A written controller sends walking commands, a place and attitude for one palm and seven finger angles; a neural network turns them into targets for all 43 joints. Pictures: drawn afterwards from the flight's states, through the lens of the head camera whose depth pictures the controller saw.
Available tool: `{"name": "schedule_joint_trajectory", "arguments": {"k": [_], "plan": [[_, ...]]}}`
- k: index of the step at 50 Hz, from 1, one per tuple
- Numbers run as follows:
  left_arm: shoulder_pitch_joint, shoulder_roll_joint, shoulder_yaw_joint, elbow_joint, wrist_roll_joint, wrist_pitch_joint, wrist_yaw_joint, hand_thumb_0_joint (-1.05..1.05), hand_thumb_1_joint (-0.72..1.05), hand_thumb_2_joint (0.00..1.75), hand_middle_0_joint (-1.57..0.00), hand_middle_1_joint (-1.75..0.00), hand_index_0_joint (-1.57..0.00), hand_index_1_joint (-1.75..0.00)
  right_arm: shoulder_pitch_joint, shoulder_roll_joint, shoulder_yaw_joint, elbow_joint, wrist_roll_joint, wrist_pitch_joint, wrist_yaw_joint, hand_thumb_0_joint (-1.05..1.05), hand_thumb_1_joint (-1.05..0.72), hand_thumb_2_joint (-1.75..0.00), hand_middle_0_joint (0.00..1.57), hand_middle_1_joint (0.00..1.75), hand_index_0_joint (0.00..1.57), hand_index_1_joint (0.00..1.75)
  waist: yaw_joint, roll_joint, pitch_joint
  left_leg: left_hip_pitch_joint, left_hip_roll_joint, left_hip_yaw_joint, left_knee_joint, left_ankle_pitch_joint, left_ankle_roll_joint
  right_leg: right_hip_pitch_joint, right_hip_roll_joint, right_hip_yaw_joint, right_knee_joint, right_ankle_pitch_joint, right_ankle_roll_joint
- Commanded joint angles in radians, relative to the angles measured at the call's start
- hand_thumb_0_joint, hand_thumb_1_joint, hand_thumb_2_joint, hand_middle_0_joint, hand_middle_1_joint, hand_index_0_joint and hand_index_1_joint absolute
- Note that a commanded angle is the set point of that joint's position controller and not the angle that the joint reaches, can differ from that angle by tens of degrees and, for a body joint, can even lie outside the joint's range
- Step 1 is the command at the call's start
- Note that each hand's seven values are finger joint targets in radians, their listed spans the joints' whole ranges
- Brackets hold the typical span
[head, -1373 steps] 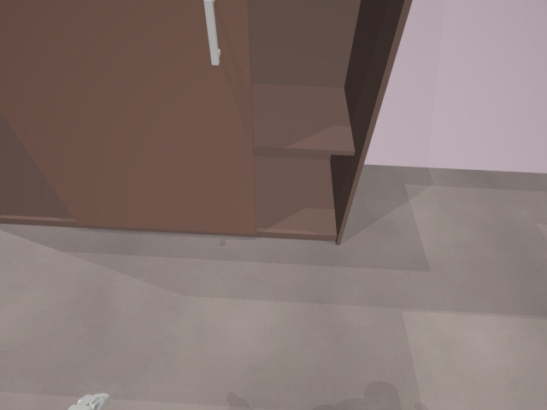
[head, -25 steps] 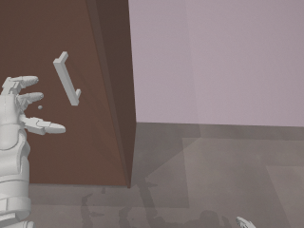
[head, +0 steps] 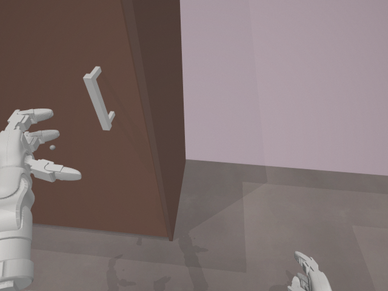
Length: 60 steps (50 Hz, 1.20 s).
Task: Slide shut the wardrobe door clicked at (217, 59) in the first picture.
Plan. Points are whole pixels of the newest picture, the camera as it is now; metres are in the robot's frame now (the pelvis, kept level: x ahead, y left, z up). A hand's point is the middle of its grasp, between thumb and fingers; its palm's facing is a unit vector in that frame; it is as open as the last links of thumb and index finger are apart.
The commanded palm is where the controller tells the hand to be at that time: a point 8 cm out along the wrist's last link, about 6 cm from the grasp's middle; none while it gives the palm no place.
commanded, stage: slip the hand off the handle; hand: left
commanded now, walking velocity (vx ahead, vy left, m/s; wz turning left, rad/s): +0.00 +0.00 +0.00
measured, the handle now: (101, 99) +0.48 +0.27 +0.15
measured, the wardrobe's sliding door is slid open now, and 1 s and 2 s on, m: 0.00 0.00 0.00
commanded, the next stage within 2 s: draw the hand back to the body in 0.28 s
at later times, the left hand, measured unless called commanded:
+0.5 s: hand (58, 148) +0.33 +0.31 +0.14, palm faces +0.34 -0.94 -0.08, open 14.7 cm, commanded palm +0.27 +0.35 +0.15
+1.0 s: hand (31, 175) +0.25 +0.31 +0.15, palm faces +0.32 -0.93 -0.18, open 14.3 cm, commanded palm +0.20 +0.35 +0.16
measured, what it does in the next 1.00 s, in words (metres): stands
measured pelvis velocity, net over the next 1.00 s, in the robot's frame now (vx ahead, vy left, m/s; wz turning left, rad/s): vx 0.00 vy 0.03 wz -0.01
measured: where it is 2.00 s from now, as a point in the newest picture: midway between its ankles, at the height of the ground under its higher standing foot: outside the picture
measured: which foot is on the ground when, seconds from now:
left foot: down 0.00-1.00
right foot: down 0.00-1.00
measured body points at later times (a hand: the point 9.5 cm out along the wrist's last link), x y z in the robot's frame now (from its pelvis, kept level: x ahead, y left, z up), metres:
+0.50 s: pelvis +0.01 -0.02 -0.01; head +0.01 -0.03 +0.44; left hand +0.30 +0.36 +0.14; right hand +0.14 -0.28 -0.11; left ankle +0.05 +0.08 -0.74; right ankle +0.00 -0.07 -0.74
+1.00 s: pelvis +0.00 +0.03 +0.00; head -0.03 +0.03 +0.45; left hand +0.23 +0.36 +0.16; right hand +0.19 -0.20 -0.06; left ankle +0.05 +0.08 -0.74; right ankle +0.00 -0.07 -0.74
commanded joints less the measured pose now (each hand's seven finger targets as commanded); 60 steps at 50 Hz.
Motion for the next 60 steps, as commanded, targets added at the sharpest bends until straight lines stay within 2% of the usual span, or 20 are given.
{"name": "schedule_joint_trajectory", "arguments": {"k": [1,12,16,19,20,21,22,25,27,29,31,33,37,45,46,48,49,52,56,60], "plan": [[-0.313,0.332,0.122,-0.206,-0.012,-0.097,-0.001,0.00,-0.55,0.20,-0.25,-1.15,-0.25,-1.15,-0.063,-0.146,-0.066,-0.123,0.003,-0.047,-0.008,0.00,-0.90,-0.90,0.20,0.30,0.20,0.30,-0.012,0.046,-0.223,0.155,0.022,-0.135,-0.024,0.061,-0.020,-0.070,-0.028,0.169,-0.063,0.104,0.049],[-0.182,0.398,0.219,-0.236,-0.043,-0.113,-0.027,0.00,-0.55,0.20,-0.25,-1.15,-0.25,-1.15,-0.037,-0.155,-0.084,-0.134,0.011,-0.042,0.002,0.00,-0.90,-0.90,0.20,0.30,0.20,0.30,-0.002,0.029,-0.259,0.045,0.014,-0.113,0.062,0.082,-0.018,-0.043,-0.057,0.225,0.018,0.260,0.092],[-0.204,0.377,0.192,-0.250,-0.045,-0.116,-0.030,0.00,-0.55,0.20,-0.25,-1.15,-0.25,-1.15,-0.037,-0.155,-0.085,-0.132,0.016,-0.044,-0.004,0.00,-0.90,-0.90,0.20,0.30,0.20,0.30,-0.019,0.051,-0.234,0.044,0.015,-0.113,0.069,0.054,-0.017,-0.096,-0.049,0.224,0.017,0.207,0.095],[-0.211,0.421,0.234,-0.205,-0.045,-0.110,-0.030,0.00,-0.55,0.20,-0.25,-1.15,-0.25,-1.15,-0.032,-0.161,-0.088,-0.121,0.014,-0.039,-0.010,0.00,-0.90,-0.90,0.20,0.30,0.20,0.30,-0.021,0.007,-0.228,-0.009,0.019,-0.119,0.091,0.021,-0.019,-0.086,-0.072,0.262,0.019,0.201,0.115],[-0.223,0.414,0.215,-0.207,-0.040,-0.108,-0.036,0.00,-0.55,0.20,-0.25,-1.15,-0.25,-1.15,-0.034,-0.157,-0.086,-0.121,0.016,-0.036,-0.011,0.00,-0.90,-0.90,0.20,0.30,0.20,0.30,-0.022,0.043,-0.234,-0.001,0.018,-0.116,0.090,0.024,-0.019,-0.092,-0.069,0.256,0.024,0.196,0.110],[-0.218,0.346,0.156,-0.174,-0.126,-0.072,-0.126,0.00,-0.55,0.20,-0.25,-1.15,-0.25,-1.15,-0.039,-0.170,-0.082,-0.127,0.038,-0.035,-0.017,0.00,-0.90,-0.90,0.20,0.30,0.20,0.30,-0.046,0.022,-0.255,0.028,0.022,-0.128,0.080,0.022,-0.021,-0.045,-0.072,0.275,0.007,0.221,0.127],[-0.248,0.368,0.168,-0.220,-0.148,-0.057,-0.173,0.00,-0.55,0.20,-0.25,-1.15,-0.25,-1.15,-0.053,-0.165,-0.081,-0.144,0.046,-0.035,-0.022,0.00,-0.90,-0.90,0.20,0.30,0.20,0.30,-0.038,0.019,-0.273,0.036,0.026,-0.125,0.099,0.030,-0.022,-0.029,-0.079,0.296,0.003,0.247,0.146],[-0.221,0.411,0.194,-0.260,-0.184,-0.021,-0.262,0.00,-0.55,0.20,-0.25,-1.15,-0.25,-1.15,-0.067,-0.166,-0.070,-0.173,0.044,-0.043,-0.031,0.00,-0.90,-0.90,0.20,0.30,0.20,0.30,-0.021,0.087,-0.290,0.082,0.025,-0.142,0.096,0.106,-0.020,-0.022,-0.073,0.275,0.021,0.344,0.136],[-0.137,0.450,0.246,-0.223,-0.213,-0.013,-0.314,0.00,-0.55,0.20,-0.25,-1.15,-0.25,-1.15,-0.059,-0.177,-0.069,-0.187,0.041,-0.043,-0.029,0.00,-0.90,-0.90,0.20,0.30,0.20,0.30,-0.012,0.031,-0.257,0.050,0.028,-0.153,0.109,0.102,-0.022,-0.015,-0.080,0.288,0.020,0.360,0.153],[-0.083,0.434,0.247,-0.209,-0.238,-0.014,-0.371,0.00,-0.55,0.20,-0.25,-1.15,-0.25,-1.15,-0.071,-0.174,-0.064,-0.213,0.046,-0.041,-0.024,0.00,-0.90,-0.90,0.20,0.30,0.20,0.30,-0.010,-0.011,-0.233,0.030,0.026,-0.159,0.106,0.096,-0.023,-0.012,-0.084,0.291,0.022,0.369,0.163],[-0.058,0.423,0.251,-0.239,-0.249,-0.006,-0.377,0.00,-0.55,0.20,-0.25,-1.15,-0.25,-1.15,-0.081,-0.167,-0.061,-0.245,0.048,-0.047,-0.015,0.00,-0.90,-0.90,0.20,0.30,0.20,0.30,0.004,0.010,-0.233,0.046,0.028,-0.158,0.100,0.097,-0.026,-0.037,-0.077,0.272,0.021,0.325,0.150],[-0.048,0.383,0.229,-0.301,-0.253,0.001,-0.356,0.00,-0.55,0.20,-0.25,-1.15,-0.25,-1.15,-0.089,-0.158,-0.058,-0.262,0.049,-0.054,-0.005,0.00,-0.90,-0.90,0.20,0.30,0.20,0.30,0.006,0.057,-0.237,0.083,0.033,-0.158,0.096,0.101,-0.030,-0.061,-0.073,0.262,0.015,0.287,0.133],[-0.003,0.295,0.166,-0.389,-0.254,0.019,-0.317,0.00,-0.55,0.20,-0.25,-1.15,-0.25,-1.15,-0.102,-0.157,-0.056,-0.272,0.051,-0.071,-0.002,0.00,-0.90,-0.90,0.20,0.30,0.20,0.30,-0.004,0.037,-0.183,0.131,0.044,-0.163,0.075,0.077,-0.028,-0.122,-0.046,0.231,-0.010,0.182,0.115],[0.005,0.250,0.112,-0.595,-0.229,0.024,-0.256,0.00,-0.37,0.29,-0.24,-1.04,-0.24,-1.04,-0.129,-0.141,-0.040,-0.249,0.035,-0.106,-0.016,0.00,-0.90,-0.90,0.20,0.30,0.20,0.30,0.000,0.104,-0.157,0.225,0.059,-0.234,-0.057,-0.013,-0.044,-0.117,-0.008,0.145,-0.053,0.039,0.048],[0.011,0.340,0.162,-0.651,-0.081,-0.056,-0.051,0.00,-0.33,0.31,-0.24,-1.02,-0.24,-1.02,-0.106,-0.136,-0.053,-0.249,-0.020,-0.120,0.015,0.00,-0.90,-0.90,0.20,0.30,0.20,0.30,0.019,0.120,-0.055,0.147,0.055,-0.224,-0.096,-0.099,-0.058,-0.119,-0.024,0.166,-0.115,-0.013,0.025],[0.166,0.166,0.067,-0.628,-0.033,-0.110,0.087,0.00,-0.26,0.34,-0.24,-0.98,-0.24,-0.98,-0.098,-0.132,-0.063,-0.211,-0.024,-0.114,0.037,0.00,-0.90,-0.90,0.20,0.30,0.20,0.30,0.002,0.088,-0.028,0.143,0.070,-0.241,-0.152,-0.216,-0.072,-0.090,-0.026,0.151,-0.120,-0.035,0.023],[0.226,0.107,0.025,-0.649,-0.020,-0.132,0.118,0.00,-0.22,0.36,-0.24,-0.96,-0.24,-0.96,-0.097,-0.124,-0.064,-0.210,-0.022,-0.111,0.043,0.00,-0.90,-0.90,0.20,0.30,0.20,0.30,-0.001,0.064,-0.044,0.163,0.076,-0.243,-0.173,-0.224,-0.070,-0.063,-0.019,0.148,-0.117,-0.024,0.025],[0.219,0.106,0.010,-0.747,0.021,-0.185,0.175,0.00,-0.12,0.41,-0.24,-0.89,-0.24,-0.89,-0.092,-0.132,-0.077,-0.202,-0.029,-0.101,0.056,0.00,-0.90,-0.90,0.20,0.30,0.20,0.30,-0.002,0.078,-0.109,0.207,0.082,-0.239,-0.195,-0.195,-0.071,-0.007,-0.004,0.152,-0.119,0.016,0.031],[0.221,0.084,-0.013,-0.759,0.052,-0.215,0.208,0.00,0.03,0.48,-0.23,-0.81,-0.23,-0.81,-0.097,-0.122,-0.081,-0.193,-0.033,-0.087,0.058,0.00,-0.90,-0.90,0.20,0.30,0.20,0.30,-0.006,0.102,-0.072,0.212,0.090,-0.262,-0.230,-0.245,-0.087,-0.012,0.006,0.157,-0.125,0.009,0.035],[0.313,0.079,-0.007,-0.805,0.058,-0.239,0.213,0.00,0.17,0.55,-0.22,-0.73,-0.22,-0.73,-0.102,-0.117,-0.085,-0.192,-0.042,-0.078,0.060,0.00,-0.90,-0.90,0.20,0.30,0.20,0.30,0.009,0.086,-0.098,0.226,0.090,-0.270,-0.223,-0.180,-0.099,0.023,0.009,0.159,-0.123,0.037,0.035]]}}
